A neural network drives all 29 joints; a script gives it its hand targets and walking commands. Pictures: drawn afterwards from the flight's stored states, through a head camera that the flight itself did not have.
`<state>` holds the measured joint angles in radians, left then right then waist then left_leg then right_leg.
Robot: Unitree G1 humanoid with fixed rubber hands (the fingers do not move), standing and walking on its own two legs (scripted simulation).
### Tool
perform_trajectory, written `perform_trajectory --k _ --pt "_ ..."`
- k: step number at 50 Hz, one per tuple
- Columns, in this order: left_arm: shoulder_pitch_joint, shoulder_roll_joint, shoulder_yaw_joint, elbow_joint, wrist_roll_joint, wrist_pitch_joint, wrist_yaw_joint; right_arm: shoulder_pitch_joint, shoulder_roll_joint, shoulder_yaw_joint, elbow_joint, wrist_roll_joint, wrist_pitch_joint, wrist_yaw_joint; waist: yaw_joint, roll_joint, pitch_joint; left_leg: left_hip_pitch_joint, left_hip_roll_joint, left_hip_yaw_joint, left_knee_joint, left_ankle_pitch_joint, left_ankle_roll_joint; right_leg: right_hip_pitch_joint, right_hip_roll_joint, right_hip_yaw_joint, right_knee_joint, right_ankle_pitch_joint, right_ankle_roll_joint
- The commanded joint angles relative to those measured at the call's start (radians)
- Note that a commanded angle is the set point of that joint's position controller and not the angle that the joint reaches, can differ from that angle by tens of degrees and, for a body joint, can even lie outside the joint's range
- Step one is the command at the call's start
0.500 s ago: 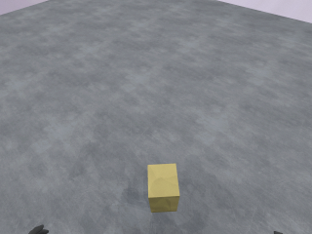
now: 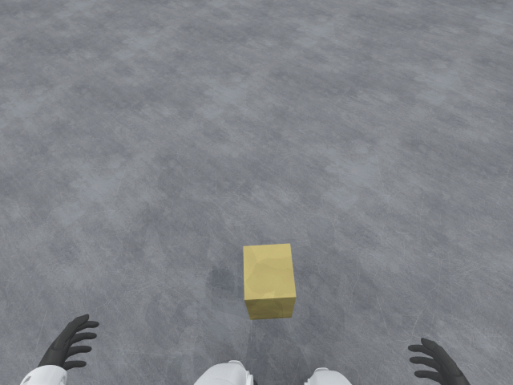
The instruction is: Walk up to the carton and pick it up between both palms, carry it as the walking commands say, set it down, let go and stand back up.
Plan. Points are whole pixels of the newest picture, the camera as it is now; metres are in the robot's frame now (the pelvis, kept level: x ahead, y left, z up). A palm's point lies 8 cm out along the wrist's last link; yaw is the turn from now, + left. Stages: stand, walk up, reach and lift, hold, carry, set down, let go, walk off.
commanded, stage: reach and lift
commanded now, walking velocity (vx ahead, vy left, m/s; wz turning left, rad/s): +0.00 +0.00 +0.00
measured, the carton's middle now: (268, 284) +0.44 +0.03 -0.60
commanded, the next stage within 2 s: none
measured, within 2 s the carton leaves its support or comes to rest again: neither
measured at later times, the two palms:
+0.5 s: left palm (121, 311) +0.24 +0.29 -0.13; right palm (396, 320) +0.25 -0.22 -0.15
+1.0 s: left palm (164, 252) +0.38 +0.25 -0.18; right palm (343, 264) +0.37 -0.14 -0.20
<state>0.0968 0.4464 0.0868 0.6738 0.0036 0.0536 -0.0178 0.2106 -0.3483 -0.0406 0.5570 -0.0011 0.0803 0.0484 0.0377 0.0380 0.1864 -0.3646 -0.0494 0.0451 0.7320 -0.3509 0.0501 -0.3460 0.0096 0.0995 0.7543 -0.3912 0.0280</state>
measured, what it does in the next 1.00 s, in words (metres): lowers itself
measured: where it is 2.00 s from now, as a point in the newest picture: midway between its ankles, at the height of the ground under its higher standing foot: outside the picture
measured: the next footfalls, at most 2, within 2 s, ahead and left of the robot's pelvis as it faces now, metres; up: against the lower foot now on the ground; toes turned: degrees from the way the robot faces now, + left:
none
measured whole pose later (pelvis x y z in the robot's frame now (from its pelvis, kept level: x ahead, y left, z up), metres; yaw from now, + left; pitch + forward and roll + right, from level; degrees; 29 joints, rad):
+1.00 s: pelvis -0.06 +0.01 -0.08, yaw +1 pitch +27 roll -1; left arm -0.85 0.31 0.13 0.72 0.00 0.14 0.01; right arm -0.74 -0.17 -0.14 0.63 0.00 0.15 -0.12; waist 0.04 0.00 0.19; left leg -1.24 -0.06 0.05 1.12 -0.35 0.07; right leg -1.20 0.01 0.08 1.14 -0.41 0.04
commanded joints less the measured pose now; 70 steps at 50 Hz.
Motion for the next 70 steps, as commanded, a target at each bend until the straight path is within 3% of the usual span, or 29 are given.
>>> perform_trajectory --k 1,8,13,18,24,26,32,46,50,51,52,55,58,62,65,70 --pt "-0.037 0.04 0.157 -0.142 0.085 -0.029 -0.013 -0.192 -0.115 -0.168 -0.155 -0.095 -0.033 -0.025 0.005 -0.051 -0.159 -0.068 0.061 -0.068 -0.059 0.194 -0.061 -0.055 0.017 -0.12 -0.068 0.118 0.006" --pt "-0.129 0.0 0.138 -0.143 0.074 -0.058 0.014 -0.263 -0.07 -0.157 -0.126 -0.082 -0.062 -0.052 0.003 -0.042 -0.347 -0.075 0.055 -0.095 0.088 0.46 -0.076 -0.232 0.018 -0.123 0.074 0.265 0.008" --pt "-0.2 -0.01 0.134 -0.177 0.049 -0.067 0.032 -0.313 -0.044 -0.151 -0.123 -0.062 -0.06 -0.08 0.003 -0.05 -0.531 -0.017 0.047 -0.099 0.152 0.584 -0.078 -0.296 0.026 -0.119 0.127 0.309 0.016" --pt "-0.316 -0.021 0.13 -0.208 0.027 -0.059 0.042 -0.438 -0.02 -0.145 -0.126 -0.032 -0.045 -0.099 0.0 -0.039 -0.594 -0.031 0.045 -0.099 0.185 0.566 -0.078 -0.381 0.038 -0.116 0.152 0.259 0.014" --pt "-0.538 -0.014 0.143 -0.171 -0.009 -0.018 0.032 -0.679 0.016 -0.138 -0.119 0.012 0.006 -0.113 0.011 -0.041 -0.567 -0.169 0.041 -0.083 0.208 0.362 -0.072 -0.506 0.039 -0.116 0.176 0.111 0.02" --pt "-0.604 -0.02 0.148 -0.139 -0.024 0.006 0.027 -0.742 0.02 -0.152 -0.112 0.016 0.029 -0.12 -0.002 -0.046 -0.584 -0.196 0.04 -0.085 0.215 0.305 -0.07 -0.536 0.041 -0.124 0.185 0.076 0.021" --pt "-0.786 -0.025 0.152 -0.07 -0.041 0.058 0.023 -0.884 0.045 -0.189 -0.058 0.028 0.074 -0.146 -0.016 -0.036 -0.695 -0.217 0.029 -0.094 0.244 0.285 -0.062 -0.621 0.052 -0.129 0.2 0.094 0.01" --pt "-1.17 -0.132 0.165 0.044 -0.026 0.062 0.045 -1.255 0.079 -0.249 0.013 0.033 0.037 -0.174 -0.01 0.013 -1.018 -0.135 0.013 -0.155 0.302 0.441 -0.06 -0.865 0.095 -0.148 0.27 0.129 0.002" --pt "-1.293 -0.135 0.192 0.064 -0.006 0.062 0.068 -1.364 0.104 -0.251 0.037 0.037 0.033 -0.177 0.015 0.007 -1.085 -0.121 0.014 -0.174 0.319 0.483 -0.054 -0.933 0.096 -0.139 0.288 0.12 0.001" --pt "-1.319 -0.141 0.195 0.063 -0.003 0.062 0.075 -1.384 0.1 -0.26 0.047 0.033 0.032 -0.178 0.007 0.01 -1.111 -0.104 0.013 -0.177 0.327 0.496 -0.055 -0.951 0.098 -0.141 0.29 0.118 0.001" --pt "-1.338 -0.136 0.202 0.077 0.007 0.062 0.08 -1.404 0.113 -0.257 0.059 0.04 0.034 -0.179 0.023 0.016 -1.114 -0.099 0.015 -0.18 0.331 0.512 -0.055 -0.973 0.097 -0.134 0.293 0.117 0.002" --pt "-1.389 -0.149 0.211 0.075 0.015 0.059 0.094 -1.465 0.121 -0.268 0.049 0.041 0.031 -0.186 0.018 0.02 -1.222 -0.034 0.015 -0.183 0.354 0.605 -0.054 -0.998 0.102 -0.135 0.298 0.148 0.001" --pt "-1.358 -0.172 0.22 0.114 0.029 0.053 0.096 -1.434 0.143 -0.265 0.073 0.026 0.026 -0.195 0.022 0.019 -1.291 -0.005 0.012 -0.181 0.382 0.713 -0.058 -1.009 0.106 -0.132 0.303 0.205 0.001" --pt "-1.315 -0.207 0.23 0.063 0.048 0.028 0.089 -1.364 0.186 -0.265 0.022 -0.006 0.001 -0.208 0.022 0.02 -1.387 0.06 0.01 -0.191 0.424 0.914 -0.064 -1.022 0.113 -0.124 0.305 0.319 0.0" --pt "-1.35 -0.192 0.241 -0.003 0.054 0.011 0.082 -1.383 0.193 -0.26 -0.044 -0.027 -0.016 -0.216 0.022 0.002 -1.421 0.032 0.005 -0.195 0.436 0.941 -0.064 -0.999 0.112 -0.123 0.319 0.354 -0.001" --pt "-1.382 -0.161 0.286 0.098 0.055 -0.008 0.061 -1.421 0.217 -0.257 0.024 -0.061 -0.023 -0.221 0.039 -0.063 -1.28 -0.256 -0.008 -0.161 0.451 0.765 -0.056 -0.98 0.102 -0.112 0.369 0.336 0.009"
